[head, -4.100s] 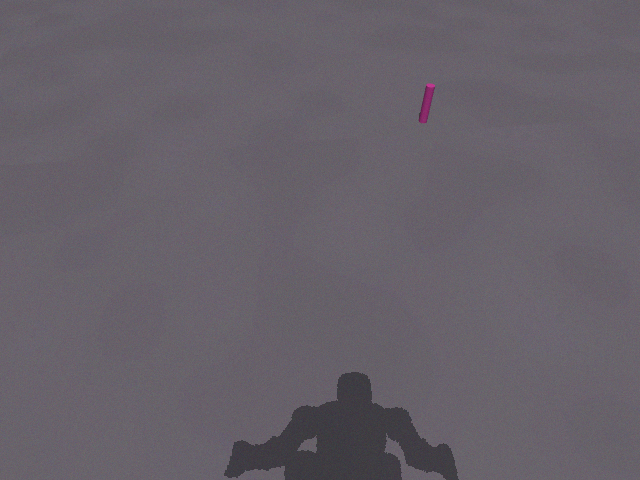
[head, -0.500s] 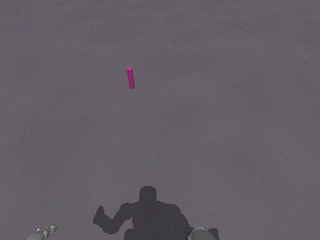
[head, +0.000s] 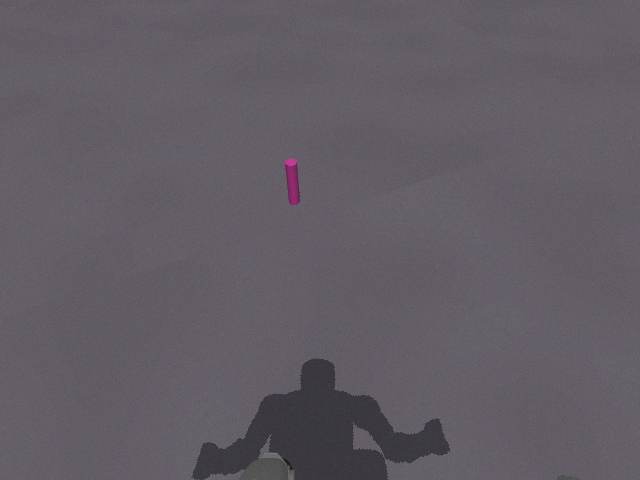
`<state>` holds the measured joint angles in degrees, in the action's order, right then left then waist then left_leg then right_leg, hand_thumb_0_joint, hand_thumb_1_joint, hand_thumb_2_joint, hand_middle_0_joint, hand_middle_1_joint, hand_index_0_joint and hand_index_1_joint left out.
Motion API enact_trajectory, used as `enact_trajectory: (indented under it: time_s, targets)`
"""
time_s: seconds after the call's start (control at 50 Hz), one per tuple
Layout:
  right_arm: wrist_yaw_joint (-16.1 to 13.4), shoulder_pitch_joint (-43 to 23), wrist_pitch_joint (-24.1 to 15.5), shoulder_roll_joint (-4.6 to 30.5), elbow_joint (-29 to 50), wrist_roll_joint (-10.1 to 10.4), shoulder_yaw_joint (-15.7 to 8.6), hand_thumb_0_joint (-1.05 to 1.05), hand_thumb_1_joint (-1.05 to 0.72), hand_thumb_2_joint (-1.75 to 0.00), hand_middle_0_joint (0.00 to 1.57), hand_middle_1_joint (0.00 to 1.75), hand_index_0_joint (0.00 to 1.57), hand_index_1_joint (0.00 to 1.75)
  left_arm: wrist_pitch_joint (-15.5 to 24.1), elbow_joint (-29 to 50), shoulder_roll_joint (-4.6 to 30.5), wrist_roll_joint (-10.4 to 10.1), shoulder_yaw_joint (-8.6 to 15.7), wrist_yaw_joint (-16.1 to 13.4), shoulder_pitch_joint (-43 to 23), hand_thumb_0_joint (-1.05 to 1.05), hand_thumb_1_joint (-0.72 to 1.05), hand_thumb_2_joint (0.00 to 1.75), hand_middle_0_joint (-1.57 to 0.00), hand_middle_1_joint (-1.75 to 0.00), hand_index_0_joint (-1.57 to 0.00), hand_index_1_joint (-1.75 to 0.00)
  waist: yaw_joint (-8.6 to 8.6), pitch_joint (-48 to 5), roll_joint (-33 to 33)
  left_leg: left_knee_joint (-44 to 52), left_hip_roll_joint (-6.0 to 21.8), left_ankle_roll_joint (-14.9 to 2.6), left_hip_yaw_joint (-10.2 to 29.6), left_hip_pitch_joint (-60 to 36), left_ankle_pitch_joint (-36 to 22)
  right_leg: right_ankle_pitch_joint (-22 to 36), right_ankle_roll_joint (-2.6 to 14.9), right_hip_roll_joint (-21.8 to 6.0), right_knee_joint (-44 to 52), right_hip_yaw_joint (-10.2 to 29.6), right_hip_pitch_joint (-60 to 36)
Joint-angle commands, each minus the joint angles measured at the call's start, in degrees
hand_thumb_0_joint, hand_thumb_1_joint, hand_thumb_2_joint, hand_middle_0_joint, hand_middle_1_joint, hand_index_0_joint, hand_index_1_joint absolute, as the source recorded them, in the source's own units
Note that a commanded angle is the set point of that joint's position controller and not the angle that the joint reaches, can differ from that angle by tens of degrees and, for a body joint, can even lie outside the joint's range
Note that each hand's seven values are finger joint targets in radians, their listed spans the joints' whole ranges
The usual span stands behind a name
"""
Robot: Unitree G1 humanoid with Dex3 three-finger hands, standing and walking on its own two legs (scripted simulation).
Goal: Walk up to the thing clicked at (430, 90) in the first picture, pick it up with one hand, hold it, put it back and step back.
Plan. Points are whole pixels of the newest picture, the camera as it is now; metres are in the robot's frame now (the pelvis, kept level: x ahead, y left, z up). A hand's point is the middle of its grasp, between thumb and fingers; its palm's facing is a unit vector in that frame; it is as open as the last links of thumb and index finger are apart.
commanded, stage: walk up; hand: left
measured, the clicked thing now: (292, 182) +1.37 +0.26 -0.66
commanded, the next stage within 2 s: none
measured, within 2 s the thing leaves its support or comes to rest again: neither
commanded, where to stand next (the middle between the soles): +1.02 +0.06 m, yaw -1 degrees
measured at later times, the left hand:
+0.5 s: hand (188, 333) +0.36 +0.28 -0.13, palm faces -0.09 -0.92 -0.38, open 7.4 cm
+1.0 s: hand (195, 289) +0.46 +0.30 -0.14, palm faces +0.04 -0.93 -0.38, open 7.4 cm
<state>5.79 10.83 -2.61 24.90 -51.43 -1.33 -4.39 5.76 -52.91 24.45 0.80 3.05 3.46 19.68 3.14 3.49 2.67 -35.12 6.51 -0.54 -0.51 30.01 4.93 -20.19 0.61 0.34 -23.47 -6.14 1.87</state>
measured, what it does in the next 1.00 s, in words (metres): walks ahead: left foot, then right foot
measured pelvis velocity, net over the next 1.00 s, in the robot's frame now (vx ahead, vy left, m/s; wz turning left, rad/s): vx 0.45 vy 0.01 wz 0.05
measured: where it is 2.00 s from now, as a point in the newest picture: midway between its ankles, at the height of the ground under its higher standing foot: (330, 304)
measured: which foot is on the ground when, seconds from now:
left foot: up 0.00-0.04, down 0.06-0.56, up 0.58-1.00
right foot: down 0.00-0.10, up 0.12-0.50, down 0.52-1.00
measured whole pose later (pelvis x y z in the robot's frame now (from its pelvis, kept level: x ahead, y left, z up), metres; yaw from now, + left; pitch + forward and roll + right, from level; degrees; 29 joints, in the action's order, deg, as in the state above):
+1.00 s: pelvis +0.45 +0.01 +0.00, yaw +3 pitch -2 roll -3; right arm 5.4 14.2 -1.6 24.6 -53.2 -1.8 -4.2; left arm 5.3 -51.5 24.6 0.9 3.3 2.8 19.6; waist 2.2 4.0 2.1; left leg -33.8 5.6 -1.1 -0.2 25.8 8.3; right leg -19.5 -0.7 -1.5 -25.8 -8.6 3.6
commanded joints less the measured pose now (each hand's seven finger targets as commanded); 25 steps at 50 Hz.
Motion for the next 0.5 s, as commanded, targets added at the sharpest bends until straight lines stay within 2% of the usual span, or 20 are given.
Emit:
enact_trajectory:
  time_s: [0.0, 0.02, 0.04, 0.06, 0.08, 0.1, 0.12, 0.14, 0.16, 0.18, 0.2, 0.22, 0.26, 0.32, 0.34, 0.38, 0.4, 0.44, 0.46, 0.48]
  targets:
    - [-0.2, -4.3, -2.2, 8.9, 5.1, 0.2, -3.0, 0.0, -0.9, -0.9, 0.2, 0.3, 0.2, 0.3, 1.0, 4.7, 16.5, -0.4, 4.9, -1.4, -2.4, 0.0, 0.9, 0.9, -0.2, -0.3, -0.2, -0.3, -1.15, -1.3, -6.3, 5.0, -2.6, -1.91, -3.7, -10.7, 2.0, 17.2, 9.05, -15.0, 3.5, 6.8, 5.4]
    - [-0.5, 0.3, -2.3, 10.1, 3.7, 0.0, -3.5, 0.0, -0.9, -0.9, 0.2, 0.3, 0.2, 0.3, 0.8, 5.2, 16.2, -0.4, 4.6, -1.6, -2.6, 0.0, 0.9, 0.9, -0.2, -0.3, -0.2, -0.3, -3.71, -3.5, -3.2, 6.7, -3.7, -3.17, -4.1, -17.6, 2.6, 23.0, 7.89, -13.8, -4.0, 5.5, 6.4]
    - [-1.1, 7.9, -2.7, 12.5, 1.4, -0.9, -4.4, 0.0, -0.9, -0.9, 0.2, 0.3, 0.2, 0.3, 0.5, 5.3, 13.9, -0.5, 3.6, -1.8, -1.0, 0.0, 0.9, 0.9, -0.2, -0.3, -0.2, -0.3, -6.87, -8.0, 1.9, 6.9, -4.5, -5.18, -3.6, -28.2, 6.5, 25.2, 6.34, -10.1, -17.6, 2.7, 10.5]
    - [-1.9, 14.7, -3.0, 16.6, 0.2, -1.8, -5.9, 0.0, -0.9, -0.9, 0.2, 0.3, 0.2, 0.3, 0.4, 5.7, 9.9, -1.0, 2.0, -2.0, 1.6, 0.0, 0.9, 0.9, -0.2, -0.3, -0.2, -0.3, -9.67, -12.1, 11.6, 9.4, 4.3, -8.78, 9.7, -39.5, 15.5, 16.6, 3.89, -6.3, -33.5, 0.6, 22.6]
    - [-2.5, 14.5, -3.3, 20.1, 2.1, -1.2, -6.6, 0.0, -0.9, -0.9, 0.2, 0.3, 0.2, 0.3, 0.1, 6.2, 7.9, -1.7, 1.6, -2.0, 3.8, 0.0, 0.9, 0.9, -0.2, -0.3, -0.2, -0.3, -8.64, -13.9, 17.5, 16.1, 17.3, -13.45, 36.3, -47.5, 21.5, -9.9, 1.71, 2.5, -43.9, 2.4, 37.5]
    - [-2.6, 12.9, -3.2, 19.8, 2.4, 0.9, -6.9, 0.0, -0.9, -0.9, 0.2, 0.3, 0.2, 0.3, -0.3, 4.8, 14.2, -1.3, 2.6, -3.0, 0.8, 0.0, 0.9, 0.9, -0.2, -0.3, -0.2, -0.3, -9.0, -13.2, 10.6, 18.1, 18.9, -16.89, 39.3, -46.0, 21.1, -9.8, 3.19, -1.6, -47.5, 7.6, 39.0]
    - [-3.0, 11.3, -2.9, 17.7, 2.8, 1.6, -6.3, 0.0, -0.9, -0.9, 0.2, 0.3, 0.2, 0.3, 0.0, 4.8, 14.9, -1.0, 2.2, -2.9, -2.1, 0.0, 0.9, 0.9, -0.2, -0.3, -0.2, -0.3, -8.51, -9.8, 6.3, 18.2, 17.2, -15.69, 32.9, -40.8, 12.8, -6.6, 2.79, -3.2, -48.4, 9.8, 38.7]
    - [-3.4, 8.9, -3.0, 15.7, 3.5, 1.9, -5.0, 0.0, -0.9, -0.9, 0.2, 0.3, 0.2, 0.3, 0.3, 4.6, 13.9, -1.5, 2.0, -2.5, -3.1, 0.0, 0.9, 0.9, -0.2, -0.3, -0.2, -0.3, -7.4, -7.0, 2.7, 18.0, 14.2, -13.4, 23.0, -35.0, 1.3, -2.9, 2.45, -3.8, -47.2, 12.3, 35.6]
    - [-3.7, 6.9, -3.2, 14.1, 4.1, 1.9, -3.9, 0.0, -0.9, -0.9, 0.2, 0.3, 0.2, 0.3, 0.3, 3.9, 12.8, -1.8, 2.0, -2.1, -1.6, 0.0, 0.9, 0.9, -0.2, -0.3, -0.2, -0.3, -5.67, -5.5, 2.2, 17.0, 11.4, -10.79, 15.6, -31.0, -7.6, 0.1, 2.23, -4.9, -43.6, 12.4, 32.5]
    - [-3.7, 6.1, -3.5, 12.8, 4.1, 2.2, -3.3, 0.0, -0.9, -0.9, 0.2, 0.3, 0.2, 0.3, -0.1, 3.2, 12.1, -2.1, 1.9, -1.8, -0.3, 0.0, 0.9, 0.9, -0.2, -0.3, -0.2, -0.3, -4.28, -4.6, 2.4, 17.1, 9.5, -10.35, 10.7, -28.2, -11.9, 1.3, 1.82, -5.8, -41.5, 11.2, 30.2]
    - [-3.8, 5.5, -3.6, 12.4, 4.1, 2.2, -3.1, 0.0, -0.9, -0.9, 0.2, 0.3, 0.2, 0.3, -0.5, 3.2, 11.7, -2.0, 2.1, -1.5, 0.1, 0.0, 0.9, 0.9, -0.2, -0.3, -0.2, -0.3, -3.7, -3.6, 3.4, 17.9, 8.8, -10.74, 8.3, -25.1, -11.3, 2.5, 1.16, -6.1, -40.3, 10.3, 28.7]
    - [-3.7, 4.7, -3.8, 12.5, 4.6, 2.2, -3.0, 0.0, -0.9, -0.9, 0.2, 0.3, 0.2, 0.3, -1.0, 2.8, 11.5, -1.8, 2.2, -1.1, 1.0, 0.0, 0.9, 0.9, -0.2, -0.3, -0.2, -0.3, -2.95, -3.3, 3.9, 18.6, 8.1, -10.91, 6.3, -23.9, -9.6, 3.4, 0.4, -6.2, -38.6, 9.3, 27.6]
    - [-3.7, 3.9, -3.9, 12.6, 5.6, 1.8, -3.0, 0.0, -0.9, -0.9, 0.2, 0.3, 0.2, 0.3, -1.4, 3.5, 10.4, -1.5, 1.9, -0.3, -0.8, 0.0, 0.9, 0.9, -0.2, -0.3, -0.2, -0.3, -2.91, -0.7, 5.0, 20.6, 7.8, -11.75, 4.1, -22.6, -5.0, 5.0, -0.72, -7.2, -31.4, 7.7, 28.8]
    - [-3.4, 4.2, -4.4, 13.6, 6.0, 1.5, -3.2, 0.0, -0.9, -0.9, 0.2, 0.3, 0.2, 0.3, -1.3, 5.6, 9.8, -0.7, 2.1, 0.5, -6.9, 0.0, 0.9, 0.9, -0.2, -0.3, -0.2, -0.3, -3.98, 2.4, 5.8, 22.7, 8.5, -13.4, 3.5, -20.5, -3.2, 7.7, -1.13, -8.2, -21.5, 5.3, 29.1]
    - [-3.3, 4.3, -4.4, 14.0, 6.0, 1.3, -3.2, 0.0, -0.9, -0.9, 0.2, 0.3, 0.2, 0.3, -1.2, 5.6, 9.7, -0.6, 2.3, 0.7, -7.9, 0.0, 0.9, 0.9, -0.2, -0.3, -0.2, -0.3, -4.16, 2.4, 6.0, 22.1, 8.5, -12.95, 2.8, -19.6, -3.2, 10.2, -0.88, -8.5, -18.5, 5.1, 27.0]
    - [-3.2, 3.5, -4.2, 13.4, 6.2, 1.3, -3.0, 0.0, -0.9, -0.9, 0.2, 0.3, 0.2, 0.3, -0.9, 5.5, 9.3, -0.6, 2.7, 0.8, -8.4, 0.0, 0.9, 0.9, -0.2, -0.3, -0.2, -0.3, -3.39, 0.7, 5.8, 18.9, 7.0, -11.22, 0.8, -19.8, -6.7, 14.7, 0.11, -7.1, -12.8, 4.1, 21.8]
    - [-3.2, 3.8, -4.0, 13.3, 6.3, 1.4, -3.1, 0.0, -0.9, -0.9, 0.2, 0.3, 0.2, 0.3, -0.8, 5.0, 9.2, -0.6, 2.9, 0.8, -8.2, 0.0, 0.9, 0.9, -0.2, -0.3, -0.2, -0.3, -3.4, -0.1, 5.7, 17.3, 6.6, -10.64, 0.6, -19.7, -6.4, 16.0, 0.37, -6.4, -11.6, 3.6, 19.4]
    - [-3.4, 4.1, -3.5, 13.5, 6.4, 1.4, -3.3, 0.0, -0.9, -0.9, 0.2, 0.3, 0.2, 0.3, -1.0, 4.0, 9.9, -0.4, 3.4, 0.8, -8.1, 0.0, 0.9, 0.9, -0.2, -0.3, -0.2, -0.3, -3.07, -0.9, 4.1, 15.0, 6.9, -10.02, 1.2, -16.4, 0.8, 15.2, 0.8, -5.0, -11.6, 2.3, 13.6]
    - [-3.6, 3.4, -3.3, 13.8, 6.8, 1.4, -3.3, 0.0, -0.9, -0.9, 0.2, 0.3, 0.2, 0.3, -0.9, 3.3, 10.2, -0.5, 3.8, 0.6, -5.7, 0.0, 0.9, 0.9, -0.2, -0.3, -0.2, -0.3, -1.28, -1.8, 2.9, 12.5, 7.1, -9.25, 1.9, -14.9, 3.7, 15.0, 1.03, -4.3, -10.4, 2.1, 9.6]
    - [-3.6, 3.6, -3.1, 12.6, 7.1, 1.3, -2.8, 0.0, -0.9, -0.9, 0.2, 0.3, 0.2, 0.3, -0.6, 2.6, 11.5, -0.4, 4.3, 0.3, -3.4, 0.0, 0.9, 0.9, -0.2, -0.3, -0.2, -0.3, 0.08, -3.3, -0.7, 5.8, 5.0, -8.24, 0.0, -13.0, 1.3, 12.5, 1.8, -3.5, -8.8, 2.0, 3.9]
